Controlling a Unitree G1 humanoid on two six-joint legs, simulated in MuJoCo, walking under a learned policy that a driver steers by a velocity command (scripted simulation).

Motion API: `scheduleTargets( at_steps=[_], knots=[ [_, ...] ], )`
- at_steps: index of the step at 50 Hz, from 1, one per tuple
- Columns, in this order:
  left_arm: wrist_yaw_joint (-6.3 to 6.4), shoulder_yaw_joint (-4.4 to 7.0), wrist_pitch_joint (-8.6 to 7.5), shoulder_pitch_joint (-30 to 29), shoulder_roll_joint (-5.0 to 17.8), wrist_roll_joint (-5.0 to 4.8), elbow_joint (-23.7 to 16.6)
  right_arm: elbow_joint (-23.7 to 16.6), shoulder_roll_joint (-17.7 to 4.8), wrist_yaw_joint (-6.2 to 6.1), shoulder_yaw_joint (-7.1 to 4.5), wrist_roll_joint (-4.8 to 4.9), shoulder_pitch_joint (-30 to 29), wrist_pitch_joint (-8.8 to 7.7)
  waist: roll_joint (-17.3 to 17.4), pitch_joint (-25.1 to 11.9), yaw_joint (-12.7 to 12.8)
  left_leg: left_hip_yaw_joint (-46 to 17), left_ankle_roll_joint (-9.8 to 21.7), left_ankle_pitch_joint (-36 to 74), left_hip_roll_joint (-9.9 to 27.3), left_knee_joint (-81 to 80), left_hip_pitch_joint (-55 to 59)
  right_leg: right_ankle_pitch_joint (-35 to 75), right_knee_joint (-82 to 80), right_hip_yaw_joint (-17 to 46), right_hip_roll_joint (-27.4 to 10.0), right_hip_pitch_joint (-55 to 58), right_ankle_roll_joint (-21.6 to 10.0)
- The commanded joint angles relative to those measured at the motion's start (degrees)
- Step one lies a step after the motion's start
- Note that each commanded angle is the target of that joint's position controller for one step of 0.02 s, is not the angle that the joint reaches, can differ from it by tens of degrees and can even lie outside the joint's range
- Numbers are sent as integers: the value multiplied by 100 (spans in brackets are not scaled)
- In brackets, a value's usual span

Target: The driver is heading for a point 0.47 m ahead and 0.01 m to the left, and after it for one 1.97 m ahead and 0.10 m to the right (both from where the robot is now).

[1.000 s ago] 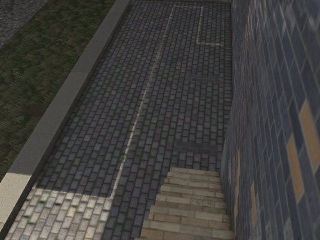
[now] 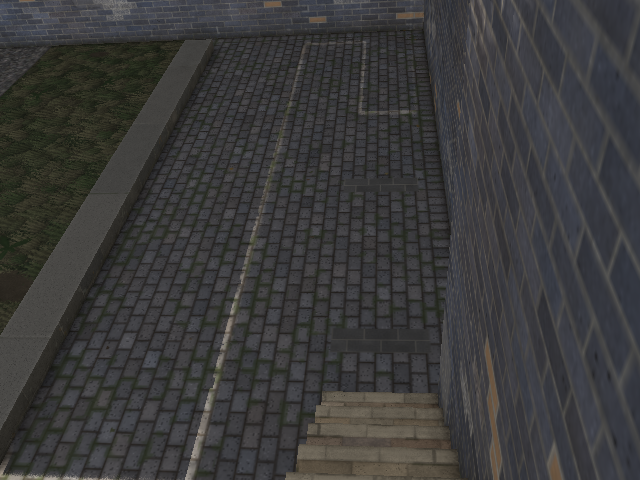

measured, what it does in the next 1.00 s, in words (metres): goes down: left foot 0.21 m lower, then right foot 0.20 m lower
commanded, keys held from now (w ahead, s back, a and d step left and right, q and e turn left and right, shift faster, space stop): w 1.00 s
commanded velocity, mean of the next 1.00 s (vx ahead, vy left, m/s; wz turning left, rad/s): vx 0.50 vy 0.00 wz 0.00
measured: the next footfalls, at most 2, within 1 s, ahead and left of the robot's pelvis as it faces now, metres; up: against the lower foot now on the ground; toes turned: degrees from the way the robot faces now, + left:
left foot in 0.40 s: +0.30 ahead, +0.10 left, -0.21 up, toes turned +1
right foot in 0.80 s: +0.51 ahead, -0.09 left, -0.41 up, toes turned -1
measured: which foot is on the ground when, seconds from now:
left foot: up 0.00-0.38, down 0.40-0.78, up 0.80-1.00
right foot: down 0.00-0.38, up 0.40-0.78, down 0.80-1.00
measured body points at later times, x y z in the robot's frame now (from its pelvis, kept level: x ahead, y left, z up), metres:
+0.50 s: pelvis +0.26 +0.03 -0.18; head +0.26 +0.00 +0.27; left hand +0.27 +0.26 -0.31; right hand +0.27 -0.25 -0.33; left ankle +0.26 +0.10 -0.90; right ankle +0.20 -0.12 -0.61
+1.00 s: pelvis +0.53 -0.01 -0.42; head +0.51 -0.02 +0.03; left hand +0.46 +0.21 -0.56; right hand +0.65 -0.24 -0.54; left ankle +0.64 +0.13 -1.02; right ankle +0.47 -0.09 -1.10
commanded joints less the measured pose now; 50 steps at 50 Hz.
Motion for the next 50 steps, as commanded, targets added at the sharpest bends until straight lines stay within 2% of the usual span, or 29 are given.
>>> scheduleTargets(
  at_steps=[1, 5, 13, 16, 18, 19, 20, 22, 23, 25, 27, 28, 30, 31, 32, 33, 35, 36, 37, 38, 39, 40, 41, 42, 43, 44, 47, 49, 50],
  knots=[
    [259, -9, -322, -461, 769, 64, -576, -243, -563, 184, -151, -196, 113, 68, -1198, 1505, -313, 205, -84, 1080, -6, -941, 1121, -220, -2557, 2093, -1273, -3290, -609],
    [527, -168, -261, 955, -16, 214, 55, -634, -364, -99, -22, -72, -1009, 58, -471, 898, 391, -938, -80, 1383, 83, -3669, -1865, 1864, -1177, 2713, -1527, 1182, -290],
    [545, -149, 125, 1046, -134, -305, -508, -644, -553, 3, -29, 14, -2043, 198, -540, 1205, 875, -74, -183, 1209, -116, -6487, 493, 2030, 127, 2214, -999, 629, -87],
    [515, -39, 160, 471, -143, -221, -753, -473, -731, -3, -116, -228, -1939, 210, -576, 1270, 651, -692, 49, 519, 225, -6845, 201, 1992, 1138, 2779, -1157, 1176, 9],
    [261, 192, 146, -148, 531, -93, -1071, 500, -898, 14, -304, -266, 678, 47, -370, 141, -120, 834, 154, 945, -773, -5793, 5441, 3669, 2706, 1217, -269, -1504, 231],
    [158, 199, 113, -1172, 792, -430, -1579, 945, -970, -27, -355, -53, 1720, -25, 275, 950, -904, 612, 152, 793, -465, -8832, 6127, 2896, 3921, 1165, -47, -2142, 113],
    [-90, 304, 140, -1135, 1134, -76, -1272, 1459, -1206, -42, -594, 51, 3408, 66, 975, 365, -1379, 603, 735, 2351, -9, -8548, 8398, 199, 6772, 701, 656, -3231, 370],
    [-403, 118, 93, -13, 81, -280, -1510, 1140, -1997, 184, -805, -287, 3078, 110, 125, -1093, -315, -1716, 2709, 7579, 1767, -5527, 10412, -1869, 8439, 1202, 663, -5632, 355],
    [-321, -8, 141, -271, -92, -352, -1981, 975, -2016, 161, -964, -509, 2181, 157, -88, -361, -354, -2445, 2893, 4871, 2398, -6081, 9775, -1037, 8023, 1799, 82, -6960, 415],
    [-198, -178, 470, -213, -327, 1, -1415, 744, -373, -28, -351, -268, 494, 86, -1391, 1381, 294, -1394, 1646, 1075, 1391, -7010, 5238, 1715, 5421, 1741, -951, -6038, 98],
    [-372, -147, 516, -189, -191, -86, -1115, 497, 356, -226, 51, -83, -354, -119, -1031, 1581, 772, -101, 1575, 293, 276, -7362, 693, 4001, 2935, 707, -1270, -2230, 92],
    [641, 196, 615, -671, 73, -878, -991, 619, -758, -101, -337, 283, 6, 19, -1101, 752, 928, -857, 1336, 1417, 600, -7283, 1071, 4295, 2013, 408, -686, -177, 692],
    [1048, 172, 582, -1114, 167, -943, -972, 829, -833, -39, -376, 547, 234, -40, -497, 634, 479, -562, 1059, 129, 98, -6873, 2567, 5552, 661, 435, -805, -656, 697],
    [1027, 75, 531, -1668, 150, -896, -1145, 720, -736, -99, -371, 600, -23, 9, -358, 847, 415, -192, 735, -1366, -103, -6558, 2664, 6682, -868, 536, -1000, -557, 635],
    [14, -131, 521, -1332, 229, 626, -1228, 171, -856, -259, -58, -303, -218, -228, 344, 1403, 329, 452, 1085, -1856, -430, -5469, 983, 6430, -63, 397, -759, 126, 415],
    [-301, -20, 466, -320, 265, 823, -860, 217, -1052, -171, -95, -587, -383, -292, 215, 1082, 791, 434, 1180, -2332, -372, -5019, 405, 6127, 813, 146, -539, 1153, 347],
    [-338, -74, 419, -1641, 545, 396, -1341, 265, -1048, -300, -142, -46, 435, -309, -517, 1248, -15, -165, 1235, -2507, 16, -4658, 2324, 4171, -922, 389, -754, -417, 529],
    [576, 50, 260, -2484, 461, -1225, -1282, 723, -429, -245, -269, 383, 1296, 135, -825, 1345, -786, -115, 966, -646, -92, -4536, 4755, 5887, -3227, -149, -787, -1415, 480],
    [856, 18, 268, -2929, 508, -1280, -1364, 776, -627, -249, -333, 238, 1543, 468, -386, 1333, -1232, -637, 1121, -208, -154, -4482, 5245, 5422, -3881, 375, -1156, -1205, 554],
    [61, -358, 360, -2224, 268, 418, -1716, 251, -1316, -125, -151, -206, 1242, 197, 70, 846, -361, -1929, 1502, -693, 219, -3324, 3376, 3010, -2280, 113, -620, 772, 370],
    [-41, -42, 275, 662, 577, 767, -735, 14, -1547, 73, -298, -321, 53, 74, -736, 521, 1051, -1086, 1304, -293, -138, -1287, 2497, 3741, -1217, -205, -433, 2324, 182],
    [36, 80, 205, 1580, 930, 517, -239, 80, -1249, 158, -317, 98, 299, 129, -1908, 766, 1283, -493, 827, -2062, -1033, 517, 2699, 4516, -4607, 344, -791, 2457, -98],
    [64, 269, 254, 1659, 1414, 433, -441, 273, -854, 423, -239, -49, 1134, 193, -1769, 93, 825, -197, 596, -4127, -1386, 2894, 262, 7846, -1514, 696, -1830, 4639, -885],
    [533, 355, 345, 1361, 1605, -1051, -41, 114, 153, -89, -260, 149, 1375, 484, -986, 219, -23, 70, 430, -5128, -1453, 2190, -669, 10865, -288, 1832, -2965, 4705, -631],
    [736, 412, 358, 1515, 1634, -1365, -35, -11, -305, -188, -276, -261, 818, 674, -287, 454, 226, -133, 350, -4658, -1175, 1417, -1321, 7925, -1068, 2765, -3293, 4267, -1298],
    [102, 314, 197, 681, 1696, 180, -403, -1143, -356, 156, 36, 64, -351, 137, -1244, 71, 529, -408, 193, -3871, -213, 2140, -2534, 3186, -1912, 3755, -3289, 3969, -2046],
    [217, -214, -125, -1251, -666, 133, -1100, -12, -570, 15, -46, -249, 443, -21, -56, 1639, -306, -185, 263, 1133, 593, -3124, 795, 1974, -1895, 1190, -1387, -2103, -1256],
    [417, 90, -347, -1427, 785, -33, -1260, 1, -269, 433, -27, -496, 270, 43, -1079, 987, -567, 677, -52, 1708, -8, -1752, 3993, 1166, -1703, 617, -895, -4168, -1172],
    [498, -40, -393, -1060, 425, -49, -1195, -40, -680, 385, -141, -482, -208, 25, -606, 1146, -148, 52, 25, 2489, 256, -2906, 2575, 1129, -1099, 774, -737, -3017, -862]
  ],
)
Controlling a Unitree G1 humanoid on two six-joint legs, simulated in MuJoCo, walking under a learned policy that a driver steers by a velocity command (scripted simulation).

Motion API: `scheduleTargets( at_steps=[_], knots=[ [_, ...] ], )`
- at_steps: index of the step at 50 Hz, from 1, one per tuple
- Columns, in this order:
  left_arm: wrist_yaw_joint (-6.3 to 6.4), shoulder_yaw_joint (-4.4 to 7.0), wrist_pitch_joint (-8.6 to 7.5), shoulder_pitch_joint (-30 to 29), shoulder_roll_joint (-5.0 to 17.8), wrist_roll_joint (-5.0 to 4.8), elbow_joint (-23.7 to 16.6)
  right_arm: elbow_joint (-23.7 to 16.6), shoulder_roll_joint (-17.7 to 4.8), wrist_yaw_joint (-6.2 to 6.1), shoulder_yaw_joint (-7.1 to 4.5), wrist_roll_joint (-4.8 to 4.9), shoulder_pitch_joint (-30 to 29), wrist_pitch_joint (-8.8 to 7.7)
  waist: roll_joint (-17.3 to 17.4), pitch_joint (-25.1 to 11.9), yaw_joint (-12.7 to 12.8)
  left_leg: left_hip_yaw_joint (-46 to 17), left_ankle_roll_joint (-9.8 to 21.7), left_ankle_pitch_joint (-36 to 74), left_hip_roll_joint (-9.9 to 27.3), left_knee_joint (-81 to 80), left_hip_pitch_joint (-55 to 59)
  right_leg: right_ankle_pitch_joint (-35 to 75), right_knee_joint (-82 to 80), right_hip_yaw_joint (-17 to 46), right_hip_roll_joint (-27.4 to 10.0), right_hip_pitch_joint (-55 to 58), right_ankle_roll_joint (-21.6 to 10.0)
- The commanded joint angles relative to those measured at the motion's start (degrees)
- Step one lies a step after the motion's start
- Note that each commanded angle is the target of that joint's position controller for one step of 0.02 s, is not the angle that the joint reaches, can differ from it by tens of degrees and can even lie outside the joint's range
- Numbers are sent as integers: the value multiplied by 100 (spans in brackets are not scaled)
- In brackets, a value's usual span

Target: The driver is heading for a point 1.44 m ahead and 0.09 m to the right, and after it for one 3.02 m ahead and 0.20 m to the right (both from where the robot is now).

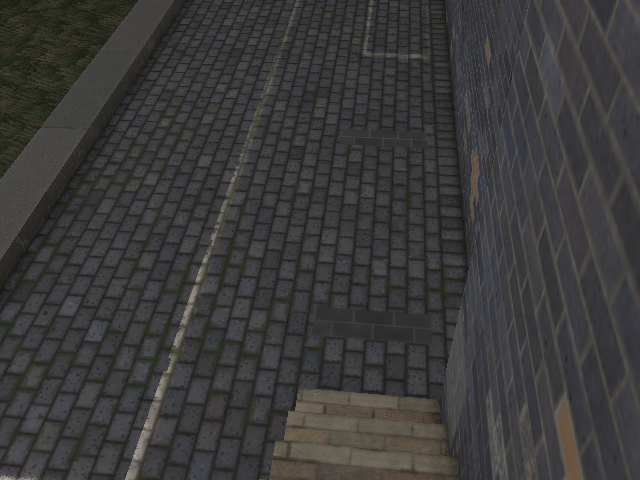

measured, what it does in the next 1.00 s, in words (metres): goes down: left foot 0.21 m lower, then right foot 0.20 m lower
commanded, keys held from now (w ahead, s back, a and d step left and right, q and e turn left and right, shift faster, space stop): w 1.00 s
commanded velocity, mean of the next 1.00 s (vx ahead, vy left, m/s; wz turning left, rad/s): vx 0.50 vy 0.00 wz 0.00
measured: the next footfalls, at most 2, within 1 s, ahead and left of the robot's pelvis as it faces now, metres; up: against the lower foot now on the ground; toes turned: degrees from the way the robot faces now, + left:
left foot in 0.20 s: +0.24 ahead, +0.12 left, -0.21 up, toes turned +1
right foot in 0.70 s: +0.43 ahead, -0.18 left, -0.41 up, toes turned -4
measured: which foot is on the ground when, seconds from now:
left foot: up 0.00-0.18, down 0.20-0.72, up 0.74-1.00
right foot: down 0.00-0.20, up 0.22-0.68, down 0.70-1.00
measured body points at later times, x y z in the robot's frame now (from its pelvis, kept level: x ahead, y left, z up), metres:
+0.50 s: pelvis +0.22 +0.01 -0.20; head +0.20 +0.01 +0.25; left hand +0.30 +0.25 -0.34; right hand +0.18 -0.22 -0.36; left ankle +0.20 +0.12 -0.89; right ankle +0.35 -0.14 -0.83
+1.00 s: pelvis +0.42 -0.08 -0.40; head +0.41 -0.09 +0.05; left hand +0.42 +0.12 -0.53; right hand +0.40 -0.30 -0.55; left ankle +0.53 +0.06 -0.96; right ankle +0.39 -0.18 -1.10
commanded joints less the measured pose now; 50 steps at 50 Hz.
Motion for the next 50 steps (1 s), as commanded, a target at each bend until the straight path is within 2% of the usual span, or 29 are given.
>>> scheduleTargets(
  at_steps=[1, 2, 3, 7, 9, 10, 11, 12, 13, 15, 18, 21, 22, 24, 27, 28, 29, 31, 33, 35, 36, 37, 38, 40, 42, 43, 44, 46, 50],
  knots=[
    [241, -28, -356, -199, 398, -90, -670, -95, -686, 99, -133, -104, -137, -45, -501, 833, -56, -108, -18, 1927, -2, -1471, 937, 1608, -628, 1415, -1057, -2013, -733],
    [312, -27, -302, 792, 413, -210, -358, -228, -779, 7, -154, 11, -664, -42, -474, 644, 411, -55, -72, 1434, -76, -1923, -308, 1791, 33, 1866, -1269, -444, -701],
    [692, 151, 57, 275, 488, -1721, -220, -516, -147, -184, -178, 454, -830, 160, 39, 826, -92, -236, -169, 2856, -375, -3209, 1217, 2491, 145, 1760, -1312, -643, -365],
    [975, 205, 635, 361, 653, -1041, -13, -731, 118, -142, -159, 715, -1090, 502, -586, 1467, 632, 224, -71, 1603, -670, -5251, 2583, 3279, 888, 1348, -1235, -724, -290],
    [772, 340, 509, -424, 947, -1029, -17, -126, -129, -197, -342, 516, 959, 504, -1153, 610, -468, -121, 352, 1829, -805, -4540, 4656, 4518, 2976, 1049, -974, -1498, -130],
    [749, 444, 513, -220, 1114, -958, -42, 99, -535, -174, -449, 627, 1672, 420, -145, 852, -781, -425, 560, 1878, -318, -7019, 5104, 3990, 4568, 844, -615, -1452, -236],
    [724, 531, 502, -97, 784, -1015, 25, 460, -876, -170, -574, 603, 2297, 419, 1104, 525, -689, -958, 970, 5487, 649, -5573, 7155, -1509, 7026, 237, 199, -3723, 25],
    [788, 352, 452, -37, 572, -1254, -463, 270, -1050, -162, -583, 465, 2226, 452, 1485, -687, -468, -1324, 1380, 7290, 1657, -3235, 8675, -2522, 8184, 350, -57, -5175, 182],
    [824, 314, 451, -180, 649, -1245, -430, 221, -1049, -146, -662, 658, 2314, 564, 888, -1229, -662, -1462, 1552, 5862, 1872, -3458, 8222, -2218, 8372, 780, -148, -5173, 108],
    [972, 196, 615, -573, 344, -977, -318, 354, -987, -196, -698, 343, 1742, 568, 371, -608, -432, -2094, 1907, -85, 1738, -4572, 5677, -1103, 7502, 1412, -421, -4936, 175],
    [836, 205, 851, -1203, 66, -746, -496, 310, 164, -280, -167, 405, 852, 269, -122, 1163, 181, -1793, 1323, -1854, 1017, -4840, 2201, 2663, 4244, 1057, -465, -4057, 935],
    [680, 196, 838, -243, -116, -612, 8, 422, -402, -215, -282, 452, 214, 181, 189, 230, 672, -1319, 1044, -1354, 496, -4615, 1034, 4662, 2808, 253, -491, -844, 948],
    [697, 265, 800, -32, 143, -739, 156, 413, -487, -149, -317, 487, 61, 174, 138, 171, 753, -918, 890, -1582, 327, -4347, 1175, 4902, 2205, 156, -492, -598, 912],
    [700, 405, 728, -1437, 584, -683, -422, 622, -608, -154, -362, 506, 591, 142, 822, 847, 20, -1488, 895, -2635, 507, -4082, 2909, 4703, 1306, 782, -914, -2559, 858],
    [704, 522, 637, -2489, 928, -790, -850, 826, -772, -254, -476, 425, 1418, 445, 504, 1426, -608, -2355, 1352, -2710, 925, -3929, 4061, 3770, 289, 1475, -1357, -3596, 857],
    [-219, -80, 519, -2055, 358, 607, -869, 572, -330, -615, -218, 327, 1438, 9, -506, 2086, -737, -2037, 1219, -4018, 822, -2719, 2566, 5661, -1246, 1217, -1341, -3497, 770],
    [-526, -77, 556, -1629, 84, 644, -661, 760, -653, -606, -230, 255, 1451, -172, -77, 1480, -494, -1403, 1248, -4820, 492, -2498, 1863, 6061, -1095, 805, -1100, -1987, 569],
    [-573, -121, 538, -1556, 102, 225, -890, 658, -721, -594, -153, 30, 1572, -176, 296, 1053, -628, -885, 1131, -6038, 201, -2441, 943, 5186, -1118, 123, -847, -461, 674],
    [-445, -42, 446, -1547, 683, -124, -972, 177, -1162, -576, -207, 190, 843, 17, -436, 1131, -434, -910, 1000, -6289, 108, -1456, 967, 4591, -2943, -72, -901, 374, 958],
    [-318, 396, 311, 899, 1400, -31, -331, 506, -757, 68, 7, -129, 1685, 232, -1306, -21, 538, -254, 163, -5040, -747, 2172, 392, 4930, -2681, -262, -1071, 3355, 393],
    [-326, 536, 296, 1233, 1886, 309, -508, 373, -624, 239, -83, 193, 1955, 161, -1277, -457, 592, -615, -100, -4508, -1182, 4419, -1059, 5574, -707, 609, -1352, 4139, 45],
    [-434, 611, 289, 1705, 2319, 334, -612, 30, -729, 249, -290, 424, 2517, -50, -1689, -1262, 168, -436, -323, -4673, -1244, 5647, -1887, 7830, -657, 2126, -2335, 4746, -432],
    [-671, 613, 229, 1465, 2398, 23, -762, -699, -622, 170, -135, 462, 1762, -187, -1572, -1206, 282, -350, -480, -4773, -1312, 5810, -3183, 5212, -1844, 4071, -3044, 4777, -1579],
    [-621, 140, 61, -525, 1082, -529, -1147, -1102, 6, -166, 281, 677, 396, -135, -348, 529, -134, -646, -480, -3515, -84, 4387, -3549, -84, -3121, 4085, -3411, 2070, -1240],
    [-417, -222, -65, -1569, 0, -362, -1382, -702, 175, -324, 345, 777, 1139, 41, -415, 1276, -838, -936, -527, -986, 363, 1395, -1673, 484, -3145, 2702, -2646, -1065, -801],
    [-337, -159, -96, -1270, 327, -410, -1324, -530, 106, -201, 254, 572, 1124, 138, -828, 1401, -627, -480, -661, -1090, 10, 1789, -969, -164, -3177, 2194, -2174, -2040, -718],
    [-265, -56, -189, -1438, 760, -513, -1431, -114, -562, -123, -85, 374, 1783, 240, -690, 1253, -676, -286, -533, -140, -245, 916, 299, -542, -2820, 1141, -1647, -3044, -503],
    [-199, 123, -170, -494, 1283, -132, -869, 168, -408, 52, -153, 122, 1685, 287, -1047, 938, -410, -212, -398, 72, -385, 2080, 354, -40, -2883, 1544, -1980, -2668, -764],
    [-141, -99, -10, 356, 318, -120, -315, -360, -170, -235, 28, 321, 685, 157, -406, 696, 75, -914, -319, -944, -15, 507, -2024, 1328, -2427, 2102, -2596, 881, -854]
  ],
)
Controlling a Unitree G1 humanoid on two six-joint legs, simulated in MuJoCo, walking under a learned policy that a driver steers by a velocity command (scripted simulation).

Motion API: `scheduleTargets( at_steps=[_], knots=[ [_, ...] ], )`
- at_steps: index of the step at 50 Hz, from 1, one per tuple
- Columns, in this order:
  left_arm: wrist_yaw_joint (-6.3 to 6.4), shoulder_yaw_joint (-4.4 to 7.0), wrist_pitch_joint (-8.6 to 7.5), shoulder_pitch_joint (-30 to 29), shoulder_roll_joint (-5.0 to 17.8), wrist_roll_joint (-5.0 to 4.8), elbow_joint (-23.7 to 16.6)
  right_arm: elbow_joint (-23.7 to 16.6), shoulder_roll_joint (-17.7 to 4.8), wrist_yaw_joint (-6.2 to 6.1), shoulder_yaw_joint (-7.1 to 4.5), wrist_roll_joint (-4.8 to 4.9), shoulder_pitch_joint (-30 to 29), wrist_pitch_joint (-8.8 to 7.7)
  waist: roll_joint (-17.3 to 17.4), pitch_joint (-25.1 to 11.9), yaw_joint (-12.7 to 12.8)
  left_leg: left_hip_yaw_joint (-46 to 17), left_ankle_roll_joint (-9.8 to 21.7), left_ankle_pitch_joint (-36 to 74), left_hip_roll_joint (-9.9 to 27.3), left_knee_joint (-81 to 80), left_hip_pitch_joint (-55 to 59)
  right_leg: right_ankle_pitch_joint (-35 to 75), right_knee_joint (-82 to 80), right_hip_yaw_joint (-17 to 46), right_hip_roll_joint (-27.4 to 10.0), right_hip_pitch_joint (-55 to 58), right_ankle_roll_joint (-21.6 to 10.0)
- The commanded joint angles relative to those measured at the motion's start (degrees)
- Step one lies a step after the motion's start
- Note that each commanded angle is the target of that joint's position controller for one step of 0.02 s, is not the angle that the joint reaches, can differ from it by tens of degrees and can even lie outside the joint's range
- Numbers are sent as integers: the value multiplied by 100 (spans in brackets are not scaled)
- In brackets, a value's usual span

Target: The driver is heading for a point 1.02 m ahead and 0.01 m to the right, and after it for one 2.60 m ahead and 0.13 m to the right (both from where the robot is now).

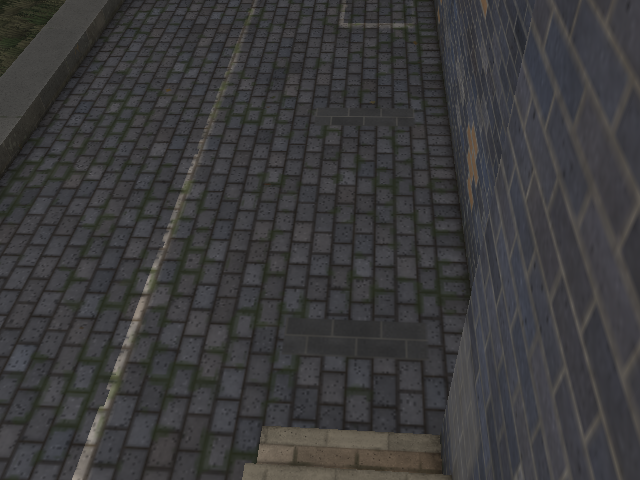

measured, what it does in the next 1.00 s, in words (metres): goes down: left foot 0.21 m lower, then right foot 0.20 m lower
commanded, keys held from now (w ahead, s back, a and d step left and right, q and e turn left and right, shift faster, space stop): w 1.00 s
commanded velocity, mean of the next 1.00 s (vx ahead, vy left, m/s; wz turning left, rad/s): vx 0.50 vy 0.00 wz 0.00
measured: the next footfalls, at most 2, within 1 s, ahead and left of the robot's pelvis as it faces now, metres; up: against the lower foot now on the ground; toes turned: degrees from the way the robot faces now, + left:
left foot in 0.30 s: +0.28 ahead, +0.21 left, -0.21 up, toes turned +3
right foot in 0.88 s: +0.50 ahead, -0.07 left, -0.41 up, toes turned +2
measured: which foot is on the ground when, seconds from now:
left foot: up 0.00-0.28, down 0.30-0.88, up 0.90-1.00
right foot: down 0.00-0.30, up 0.32-0.86, down 0.88-1.00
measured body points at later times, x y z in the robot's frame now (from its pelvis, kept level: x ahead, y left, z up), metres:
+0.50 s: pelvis +0.21 +0.11 -0.19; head +0.21 +0.12 +0.25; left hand +0.23 +0.39 -0.34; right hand +0.23 -0.13 -0.34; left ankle +0.24 +0.21 -0.91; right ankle +0.27 -0.05 -0.70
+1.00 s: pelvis +0.43 +0.01 -0.39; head +0.38 -0.03 +0.05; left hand +0.41 +0.28 -0.52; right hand +0.41 -0.25 -0.56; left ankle +0.39 +0.17 -0.81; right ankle +0.46 -0.07 -1.11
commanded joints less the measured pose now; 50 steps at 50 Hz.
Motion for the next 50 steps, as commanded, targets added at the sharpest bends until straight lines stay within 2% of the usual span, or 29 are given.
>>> scheduleTargets(
  at_steps=[1, 4, 9, 10, 12, 13, 14, 15, 16, 17, 18, 19, 21, 22, 24, 26, 27, 33, 39, 41, 42, 43, 44, 45, 46, 47, 48, 49, 50],
  knots=[
    [102, 144, 40, 678, 580, 21, 74, -833, -279, -143, -7, 47, -969, -210, -566, 586, 420, -471, 69, -531, 354, -682, -1432, 699, -1926, 2157, -2015, 1316, -1157],
    [420, 71, -5, 1542, 29, 162, 591, -869, -167, -182, 11, -152, -1145, -168, -495, 587, 624, -577, 3, 1205, 701, -2991, -1635, 918, -872, 1931, -1631, 1995, -823],
    [276, 401, -5, 221, 957, -83, -391, -351, -509, 51, -240, -122, -1081, -157, -836, 921, 227, 766, 269, 3175, -14, -4399, 3447, -1401, 3, 388, -829, -2175, -314],
    [731, 460, 199, 267, 697, -1470, 113, -814, 9, 77, -194, 502, -1857, 74, -1356, 1201, 340, 165, 147, 3777, 73, -5291, 3707, 183, 192, 418, -987, -1379, -359],
    [1007, 588, 545, 571, 925, -975, 279, -855, -83, 66, -268, 664, -1828, 210, -1064, 1411, 535, 97, 220, 3179, 60, -6682, 3796, 798, 1526, 473, -1052, -520, -544],
    [1049, 653, 709, 486, 1083, -826, 366, -456, -288, 37, -373, 559, -962, 130, -453, 1298, 220, 254, 278, 3339, 67, -7545, 4241, 823, 2613, 464, -993, -293, -649],
    [1120, 732, 742, 414, 1305, -797, 383, -102, -452, -2, -490, 442, 4, 59, -508, 1092, -106, 266, 335, 3186, 118, -7716, 5321, 746, 3650, 526, -879, -733, -739],
    [1123, 756, 743, 901, 1148, -774, 451, 204, -873, 0, -652, 345, 535, -45, 399, 668, -119, -233, 389, 5256, 694, -7610, 6591, -1246, 5248, 411, -353, -1650, -552],
    [984, 740, 650, 976, 795, -968, 314, 356, -1136, -22, -665, 222, 1227, -4, 1433, -224, -204, 34, 239, 8396, 976, -4658, 8758, -3663, 7477, 142, 119, -3922, -177],
    [824, 706, 468, 1160, 1056, -1234, 112, 180, -1521, -30, -785, 253, 1241, 102, 2223, -1438, -290, -487, 585, 8299, 1733, -3782, 9959, -3097, 8172, 572, -213, -4838, -158],
    [799, 716, 451, 651, 1230, -1234, 221, 79, -1395, -53, -853, 370, 1090, 223, 1451, -1645, -624, -800, 938, 6331, 1845, -4235, 9370, -2366, 8291, 654, -352, -5036, -165],
    [874, 632, 469, 91, 1046, -1151, 34, -30, -1420, -65, -874, 201, 727, 206, 1084, -1565, -756, -1215, 1390, 3448, 2070, -4926, 8398, -1377, 7897, 1109, -369, -4902, -127],
    [1003, 611, 845, -333, 776, -805, 205, 63, -1232, -149, -783, -25, 645, 238, 565, -497, -515, -2290, 1816, 172, 2339, -5969, 6041, -482, 8014, 1327, -226, -4526, 1],
    [1051, 576, 910, -525, 508, -713, 192, 106, -611, -74, -536, -132, 177, 112, -104, 269, -190, -1599, 1500, -914, 1889, -5705, 4946, 894, 6519, 1720, -152, -4591, 161],
    [1042, 535, 1028, -937, 335, -578, 34, 151, -153, -98, -320, 112, -322, -92, -106, 1227, 99, -1543, 1266, -2505, 1676, -6157, 3312, 2290, 4952, 1662, -8, -4466, 456],
    [933, 572, 1039, -886, 331, -368, 234, 314, -324, -118, -295, 215, -436, -165, -111, 1227, 293, -1334, 1046, -2366, 1358, -6094, 2685, 3249, 3720, 1428, 110, -3476, 551],
    [955, 622, 1067, -486, 383, -397, 439, 377, -693, -50, -378, 124, -409, -213, 140, 851, 445, -1428, 1187, -2016, 1339, -5935, 2661, 3571, 4101, 1418, 217, -2974, 506],
    [777, 763, 911, -1989, 833, -466, -166, 630, -720, -193, -396, 396, -523, -235, 354, 1420, -33, -1058, 1196, -2848, 1003, -5729, 2993, 5726, 531, 1289, -323, -2125, 376],
    [593, 603, 772, -2245, 725, -613, 13, 682, -577, -391, -472, -1, -101, -4, -16, 1500, -540, -634, 1211, -2835, 546, -4142, 3846, 6087, -1927, 1164, -778, -758, 390],
    [645, 713, 735, -912, 1012, -725, 369, 660, -766, -368, -558, -45, -125, 90, 24, 1386, -206, -492, 1201, -1761, 563, -3230, 3630, 5767, -2031, 902, -815, 570, 373],
    [730, 736, 676, -663, 1141, -776, 546, 644, -640, -445, -540, -39, 316, 210, -664, 1792, -210, -372, 1168, -1399, 341, -2780, 4207, 4922, -3858, 1074, -1102, 399, 311],
    [765, 839, 660, -7, 1365, -575, 822, 723, -868, -418, -624, -57, 315, 278, -964, 1516, -13, -371, 1254, -715, 235, -1752, 3725, 4235, -3417, 789, -908, 1659, 306],
    [42, 790, 491, 1059, 1648, 689, 785, 1053, -1285, 294, -537, -715, 897, 58, -2319, 620, 596, -718, 766, -3280, 111, 1366, 1148, 3198, -1097, 849, -483, 3664, -343],
    [-266, 995, 513, 2113, 2012, 744, 1126, 1056, -1276, 357, -765, -114, 904, -179, -3204, 268, 1181, -236, 913, -3847, -854, 4283, 332, 3638, -712, 1041, -322, 3642, -81],
    [-388, 927, 410, 1946, 2403, 460, 989, 668, -1081, 367, -786, 140, 1027, -365, -3283, -729, 468, 146, 934, -3789, -842, 4897, -652, 4659, -730, 2232, -1179, 4151, -170],
    [-534, 823, 329, 1553, 2287, 115, 813, 104, -857, 300, -539, 198, 129, -552, -2023, -775, 482, 58, 869, -3374, -795, 4723, -1849, 2932, -1602, 4148, -2143, 4184, -1194],
    [-493, 695, 226, 759, 1897, -115, 647, -366, -752, 15, -418, 320, -1055, -689, -1845, 621, 428, -101, 665, -2737, -69, 4399, -3218, 767, -2202, 5209, -2765, 2986, -1737],
    [-432, 466, 176, -42, 1077, 11, 583, -467, -386, -210, -197, 220, -1267, -616, -465, 599, 8, -585, 696, -1628, 495, 3774, -2389, -398, -2173, 4668, -2624, 1759, -1448],
    [-418, 414, 148, -647, 936, 66, 394, -345, -415, -300, -165, 185, -1162, -525, -318, 1152, -378, -552, 620, -1002, 642, 3098, -1484, -472, -2228, 4188, -2238, -127, -1304]
  ],
)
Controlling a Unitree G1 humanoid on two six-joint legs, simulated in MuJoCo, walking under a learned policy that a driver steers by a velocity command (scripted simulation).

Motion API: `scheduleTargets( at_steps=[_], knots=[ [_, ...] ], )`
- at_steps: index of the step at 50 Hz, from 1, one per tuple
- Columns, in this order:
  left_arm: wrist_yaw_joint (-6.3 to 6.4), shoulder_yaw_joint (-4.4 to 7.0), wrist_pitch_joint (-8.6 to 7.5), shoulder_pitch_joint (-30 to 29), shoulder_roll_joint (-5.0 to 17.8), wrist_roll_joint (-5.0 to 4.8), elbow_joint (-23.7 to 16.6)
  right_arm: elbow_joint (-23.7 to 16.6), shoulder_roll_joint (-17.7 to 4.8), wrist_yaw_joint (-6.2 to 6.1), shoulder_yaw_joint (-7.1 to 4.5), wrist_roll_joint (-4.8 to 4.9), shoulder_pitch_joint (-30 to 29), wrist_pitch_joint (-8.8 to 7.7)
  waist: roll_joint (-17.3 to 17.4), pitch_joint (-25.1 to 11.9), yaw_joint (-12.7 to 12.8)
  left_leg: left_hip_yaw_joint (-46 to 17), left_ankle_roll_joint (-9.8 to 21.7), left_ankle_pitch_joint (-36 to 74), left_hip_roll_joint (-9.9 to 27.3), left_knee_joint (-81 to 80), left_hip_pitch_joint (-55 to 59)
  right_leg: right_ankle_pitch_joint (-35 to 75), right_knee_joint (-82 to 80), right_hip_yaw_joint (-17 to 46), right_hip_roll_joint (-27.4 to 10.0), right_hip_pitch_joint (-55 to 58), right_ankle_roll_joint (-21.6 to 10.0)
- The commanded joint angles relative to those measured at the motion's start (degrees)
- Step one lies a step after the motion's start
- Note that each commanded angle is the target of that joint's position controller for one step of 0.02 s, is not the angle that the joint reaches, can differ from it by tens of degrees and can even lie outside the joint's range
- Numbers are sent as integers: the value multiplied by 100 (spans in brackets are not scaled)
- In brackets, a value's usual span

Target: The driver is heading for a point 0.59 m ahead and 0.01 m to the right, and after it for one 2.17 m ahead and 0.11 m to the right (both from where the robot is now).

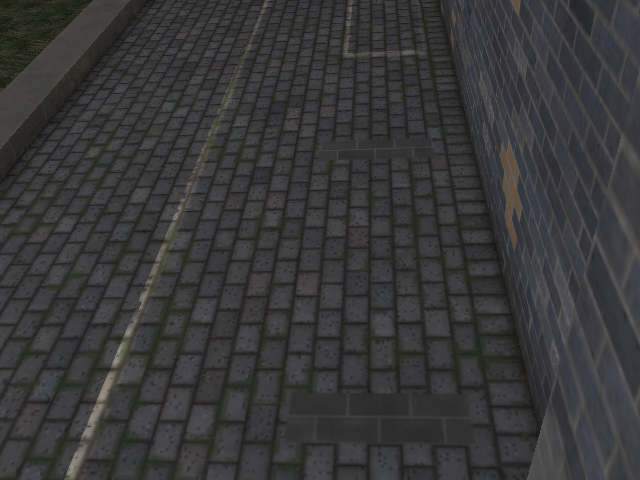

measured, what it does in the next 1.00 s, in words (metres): goes down: left foot 0.21 m lower, then right foot 0.21 m lower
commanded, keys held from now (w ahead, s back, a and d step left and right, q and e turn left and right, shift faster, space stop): w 1.00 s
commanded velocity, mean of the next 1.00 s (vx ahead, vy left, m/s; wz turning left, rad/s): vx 0.50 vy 0.00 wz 0.00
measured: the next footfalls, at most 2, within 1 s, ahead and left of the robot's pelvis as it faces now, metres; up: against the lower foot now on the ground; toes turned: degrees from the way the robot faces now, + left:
left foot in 0.50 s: +0.32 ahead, +0.10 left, -0.21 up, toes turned +2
right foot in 0.92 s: +0.54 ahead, -0.10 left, -0.41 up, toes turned -1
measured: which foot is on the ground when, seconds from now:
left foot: up 0.00-0.48, down 0.50-0.92, up 0.94-1.00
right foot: down 0.00-0.48, up 0.50-0.90, down 0.92-1.00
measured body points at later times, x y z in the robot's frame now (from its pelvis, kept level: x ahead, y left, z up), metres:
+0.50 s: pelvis +0.24 +0.01 -0.16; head +0.23 +0.00 +0.29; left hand +0.13 +0.18 -0.31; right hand +0.35 -0.23 -0.30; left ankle +0.29 +0.09 -0.91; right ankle +0.06 -0.09 -0.66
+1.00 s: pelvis +0.52 -0.01 -0.39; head +0.49 -0.02 +0.06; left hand +0.58 +0.23 -0.52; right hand +0.47 -0.26 -0.55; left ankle +0.40 +0.11 -0.83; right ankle +0.50 -0.10 -1.13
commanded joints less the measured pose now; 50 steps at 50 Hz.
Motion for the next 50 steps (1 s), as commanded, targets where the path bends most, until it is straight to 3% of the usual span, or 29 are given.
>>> scheduleTargets(
  at_steps=[1, 2, 3, 5, 6, 9, 12, 17, 19, 21, 23, 24, 25, 26, 27, 28, 30, 31, 33, 35, 38, 42, 44, 45, 46, 47, 48, 49, 50],
  knots=[
    [105, -331, -354, -683, -592, 58, -366, -616, 292, -318, 274, -195, -257, -162, -64, 1357, -624, -432, 12, 3291, 921, -2209, -2259, -675, -1353, 2111, -1421, -1397, -755],
    [250, -281, -441, -218, -366, 95, -170, -602, 216, -243, 252, -408, -186, -69, -658, 1548, -606, -195, -181, 3349, 771, -1938, -1964, -785, -1352, 2022, -1148, -2111, -475],
    [299, -288, -542, -542, -266, -184, -487, -429, 68, -136, 236, -264, 484, -104, -668, 1167, -569, 253, -183, 3909, 384, -3572, -684, -481, -1239, 877, -608, -3015, -408],
    [399, -359, -554, 455, -20, 71, -66, -579, -157, -4, 149, -337, -233, -78, -1138, 1106, -205, 423, -448, 3629, 491, -3160, -417, -853, -1437, 1592, -926, -3126, -558],
    [405, -291, -501, 874, 124, 3, 97, -634, -154, -37, 163, -322, -231, -77, -1011, 1124, -50, 264, -489, 3045, 493, -3158, -1335, -890, -1250, 2041, -1228, -2161, -606],
    [817, -450, -492, 1796, -757, 201, 618, -1013, 157, -271, 269, -188, -1164, -59, -386, 838, 453, -826, -387, 4470, 681, -6021, -3410, 612, -310, 2591, -1299, 922, -421],
    [642, -522, -324, 987, -794, -110, 52, -758, -64, -63, 175, -391, -986, -1, -527, 815, 2, 418, -263, 5846, 405, -6390, 257, -49, 182, 1197, -386, -2265, -447],
    [869, -443, -160, 2053, -946, -367, 89, -1256, -195, -14, 173, -206, -2327, 24, -56, 1420, 840, 89, -518, 3963, 415, -8706, -1349, 750, 1129, 2578, -767, 428, -410],
    [838, -363, -128, 2222, -912, -80, 293, -1259, -36, 71, 152, -386, -2209, 56, -669, 1157, 620, -269, -374, 3633, 381, -7787, -1637, 1456, 1519, 3423, -1019, 785, -667],
    [756, -275, -140, 1425, -862, -198, -86, -781, -237, 111, 37, -562, -1045, 8, -543, 803, 182, 328, -181, 3663, 155, -7949, 733, 1220, 2469, 2447, -467, -464, -519],
    [466, -203, -112, 358, -545, -319, -455, -80, -357, -12, -118, -127, 240, -180, -310, 795, -268, 1291, -408, 3371, -105, -10009, 4360, 1629, 3616, 1182, 102, -2149, -392],
    [146, -124, -109, -210, -209, 66, -550, 520, -617, -33, -261, -81, 1977, -133, -92, 651, -999, 866, -132, 4365, 186, -9583, 6829, 2171, 5020, 1245, 179, -3869, -214],
    [5, 58, -172, -31, 142, -233, -488, 798, -942, -8, -452, -38, 3422, 7, 1297, 155, -1517, -40, 716, 5333, 954, -10325, 7744, -1750, 7797, 785, 977, -4249, 4],
    [-86, 4, -177, 758, -278, -381, -535, 648, -1428, 119, -541, -337, 2904, 36, 615, -535, -602, -584, 1466, 8010, 1727, -8171, 8401, -2437, 9049, 730, 924, -5252, -124],
    [-23, -175, -171, 483, -727, -348, -1176, 593, -1484, 147, -668, -578, 2320, -17, 186, -682, -471, -1597, 2196, 7238, 2325, -8275, 8447, -2156, 8586, 1028, 533, -6323, -46],
    [53, -255, -68, 220, -845, -286, -1260, 608, -1009, 70, -567, -652, 1662, 36, -220, 117, -307, -1817, 2019, 5321, 2446, -8697, 7140, -1240, 8254, 1116, -60, -6908, -174],
    [217, -452, 124, 418, -1139, 69, -851, 348, 567, -97, 41, -438, 189, -62, -954, 1395, 540, -807, 1088, 3088, 1456, -9437, 3025, 1349, 5248, 1073, -1024, -5339, -425],
    [126, -393, 72, 205, -974, -9, -760, 130, 932, -219, 227, -228, -231, -181, -1019, 1356, 564, -388, 1071, 3335, 1077, -9635, 1157, 3128, 3307, 748, -1188, -3557, -362],
    [-145, -552, 60, -510, -1138, -77, -929, 417, 189, -327, 283, -363, 325, -460, -78, 886, 518, -292, 1087, 2612, 633, -9242, 98, 4300, 3973, 386, -1101, -2203, 23],
    [-85, -423, 34, -1036, -460, 125, -1010, 241, 284, -581, 417, -169, 398, -699, -608, 576, 94, 346, 837, 1984, 144, -8468, 345, 6213, 1016, 373, -1045, -1541, 47],
    [89, -403, 54, -710, -106, 238, -941, 35, -517, -251, 324, -469, -111, -520, -14, 713, 535, -13, 1021, 914, 240, -7727, -661, 4816, 1514, -148, -510, 462, 478],
    [165, -527, 213, -2339, -104, 197, -1516, 337, -331, -275, 246, -133, 1118, -251, 60, 1176, -600, -1954, 1235, 2187, 870, -6490, 3897, 2737, -1713, 424, -842, -2379, 403],
    [257, -493, 168, -1867, -29, 4, -1186, 325, -524, -96, 78, -270, 1180, -119, -346, 1215, -603, -1549, 1287, 2346, 457, -6000, 3267, 3031, -2304, 125, -696, -670, 233],
    [288, -439, 37, 76, -17, 6, -582, 179, -949, 123, -57, -391, 762, -101, -755, 875, 336, -560, 1183, 3283, -114, -4509, 1884, 3463, -1809, -848, -28, 1965, 260],
    [356, -174, -91, 2152, 535, -52, 55, 199, -597, 445, 6, -513, 425, -90, -1033, 838, 1239, -887, 914, 2986, -91, -2677, 147, 4213, -2283, -75, -614, 3810, -256],
    [313, -40, -31, 2872, 848, 98, 268, 211, -358, 602, -130, -373, 868, -90, -2018, -83, 1165, 231, 427, -1390, -941, 378, -1781, 5857, -621, 520, -1640, 5926, -1273],
    [217, 60, -31, 2119, 1327, 28, 39, -432, -387, 622, -160, -81, 413, -159, -1746, -83, 776, 698, 372, -1236, -757, 1002, -2971, 6426, -467, 1378, -2269, 5655, -1693],
    [304, 67, 25, 1517, 1154, 106, -62, -1095, -109, 553, -2, -35, -674, -211, -974, 258, 1001, 298, 410, -745, -359, -76, -3997, 3113, -1114, 2344, -2776, 5270, -1778],
    [328, -186, 63, 902, 363, 110, -20, -1243, -119, 410, -4, -135, -1199, -191, -575, 1087, 697, -153, 473, -16, 144, -495, -4334, 362, -1551, 2836, -2930, 3700, -1630]
  ],
)
Velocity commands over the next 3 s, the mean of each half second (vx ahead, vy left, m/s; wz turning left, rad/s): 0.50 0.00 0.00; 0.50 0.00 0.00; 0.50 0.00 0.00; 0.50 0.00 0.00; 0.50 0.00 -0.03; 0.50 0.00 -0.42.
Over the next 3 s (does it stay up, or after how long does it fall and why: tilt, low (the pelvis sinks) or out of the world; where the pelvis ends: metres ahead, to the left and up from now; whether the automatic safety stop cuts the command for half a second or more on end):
stays up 1.70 -0.02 -0.59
